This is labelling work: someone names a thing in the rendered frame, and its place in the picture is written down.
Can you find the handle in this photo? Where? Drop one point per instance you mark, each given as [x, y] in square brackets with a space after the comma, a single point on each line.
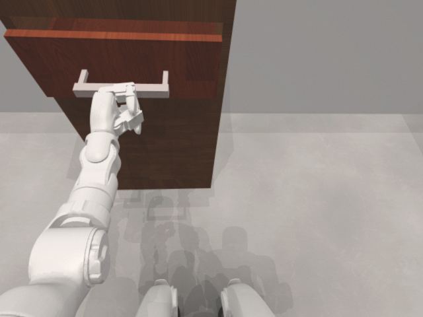
[83, 89]

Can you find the left robot hand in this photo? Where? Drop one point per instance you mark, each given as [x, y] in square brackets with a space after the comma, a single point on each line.
[105, 111]

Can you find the robot thigh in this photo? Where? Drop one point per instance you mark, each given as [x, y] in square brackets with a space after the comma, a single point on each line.
[159, 301]
[241, 300]

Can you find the left robot upper arm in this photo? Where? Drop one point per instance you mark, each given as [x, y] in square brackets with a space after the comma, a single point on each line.
[66, 264]

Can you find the robot left forearm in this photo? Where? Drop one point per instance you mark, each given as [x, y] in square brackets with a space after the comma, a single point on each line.
[93, 194]

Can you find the right robot thigh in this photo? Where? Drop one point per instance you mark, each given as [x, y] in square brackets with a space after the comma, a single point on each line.
[241, 300]

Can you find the left robot thigh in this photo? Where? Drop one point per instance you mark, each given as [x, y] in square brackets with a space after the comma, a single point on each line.
[159, 301]

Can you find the cabinet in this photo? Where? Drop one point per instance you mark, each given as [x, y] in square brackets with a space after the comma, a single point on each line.
[178, 139]

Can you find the drawer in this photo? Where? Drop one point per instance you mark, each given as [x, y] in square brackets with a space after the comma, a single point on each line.
[121, 51]

